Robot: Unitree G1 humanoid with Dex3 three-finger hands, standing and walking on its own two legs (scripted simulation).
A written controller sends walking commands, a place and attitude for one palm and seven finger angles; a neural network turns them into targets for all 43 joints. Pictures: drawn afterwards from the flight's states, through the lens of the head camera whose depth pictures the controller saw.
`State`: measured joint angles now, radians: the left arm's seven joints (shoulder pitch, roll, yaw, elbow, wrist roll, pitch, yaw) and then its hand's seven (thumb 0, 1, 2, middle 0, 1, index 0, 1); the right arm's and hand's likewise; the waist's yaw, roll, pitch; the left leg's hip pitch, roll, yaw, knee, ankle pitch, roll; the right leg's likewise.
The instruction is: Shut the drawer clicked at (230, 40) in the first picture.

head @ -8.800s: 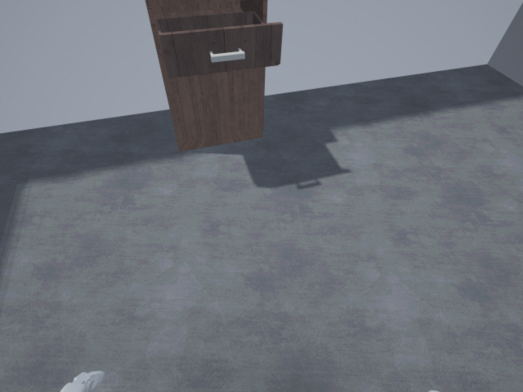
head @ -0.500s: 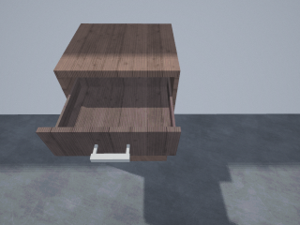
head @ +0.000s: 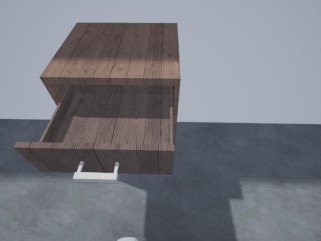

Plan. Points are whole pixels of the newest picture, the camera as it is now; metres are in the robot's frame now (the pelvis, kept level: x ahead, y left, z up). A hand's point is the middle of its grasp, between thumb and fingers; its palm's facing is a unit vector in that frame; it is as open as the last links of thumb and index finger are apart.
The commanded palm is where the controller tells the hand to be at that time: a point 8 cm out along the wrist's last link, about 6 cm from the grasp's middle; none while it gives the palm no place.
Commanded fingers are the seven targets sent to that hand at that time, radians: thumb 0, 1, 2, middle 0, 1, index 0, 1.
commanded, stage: come to a stop and stand still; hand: left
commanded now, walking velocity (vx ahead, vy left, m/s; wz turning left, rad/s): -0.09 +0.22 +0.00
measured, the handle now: (97, 171) +0.32 +0.22 -0.08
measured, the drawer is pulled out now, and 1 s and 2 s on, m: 0.28 0.28 0.28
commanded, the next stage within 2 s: none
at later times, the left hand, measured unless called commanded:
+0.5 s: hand out of the picture +0.01 +0.22 -0.18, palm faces +0.07 -0.97 -0.22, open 7.4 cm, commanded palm none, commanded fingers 0.00 0.90 0.90 -0.20 -0.30 -0.20 -0.30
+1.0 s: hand out of the picture -0.13 +0.31 -0.18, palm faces +0.10 -0.97 -0.23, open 7.4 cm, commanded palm none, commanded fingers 0.00 0.90 0.90 -0.20 -0.30 -0.20 -0.30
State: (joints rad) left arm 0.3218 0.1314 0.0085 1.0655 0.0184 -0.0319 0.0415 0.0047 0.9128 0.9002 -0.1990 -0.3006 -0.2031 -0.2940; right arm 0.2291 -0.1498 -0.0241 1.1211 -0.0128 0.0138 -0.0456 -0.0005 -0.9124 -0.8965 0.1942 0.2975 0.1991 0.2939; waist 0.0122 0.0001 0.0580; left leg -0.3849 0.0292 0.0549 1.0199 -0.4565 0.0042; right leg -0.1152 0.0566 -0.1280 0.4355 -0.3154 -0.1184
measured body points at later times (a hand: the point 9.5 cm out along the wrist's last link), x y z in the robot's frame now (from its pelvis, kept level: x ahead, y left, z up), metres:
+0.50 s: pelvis -0.03 +0.03 -0.01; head -0.04 +0.05 +0.44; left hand +0.01 +0.27 -0.16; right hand +0.02 -0.21 -0.15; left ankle -0.03 +0.09 -0.74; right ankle -0.05 -0.04 -0.74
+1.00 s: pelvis -0.09 +0.13 -0.01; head -0.09 +0.14 +0.44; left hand -0.14 +0.36 -0.16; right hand -0.08 -0.11 -0.16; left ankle -0.06 +0.12 -0.72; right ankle -0.08 -0.02 -0.74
